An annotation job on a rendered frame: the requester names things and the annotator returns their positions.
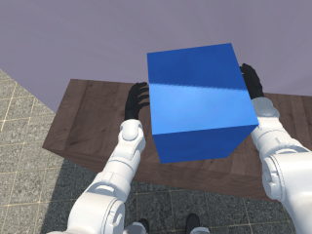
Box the right robot forearm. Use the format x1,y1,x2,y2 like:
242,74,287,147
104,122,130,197
251,97,312,163

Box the right robot hand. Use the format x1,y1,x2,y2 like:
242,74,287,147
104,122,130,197
239,63,264,99

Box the carton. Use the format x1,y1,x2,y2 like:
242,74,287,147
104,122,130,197
147,43,259,164

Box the robot foot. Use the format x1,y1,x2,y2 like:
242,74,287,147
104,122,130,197
138,218,149,234
185,213,200,234

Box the robot left foot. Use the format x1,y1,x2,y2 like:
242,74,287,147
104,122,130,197
138,218,149,234

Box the left robot upper arm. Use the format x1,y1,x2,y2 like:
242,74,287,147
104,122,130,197
47,192,126,234

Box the left robot hand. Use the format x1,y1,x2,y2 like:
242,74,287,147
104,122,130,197
124,82,150,121

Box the left robot forearm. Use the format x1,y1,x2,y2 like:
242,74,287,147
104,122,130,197
67,119,146,228

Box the pedestal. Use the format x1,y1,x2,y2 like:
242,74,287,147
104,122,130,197
42,79,312,203

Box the right robot upper arm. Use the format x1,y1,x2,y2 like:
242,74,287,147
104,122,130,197
262,152,312,234

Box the robot right foot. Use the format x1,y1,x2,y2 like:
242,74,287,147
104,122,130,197
185,213,200,234

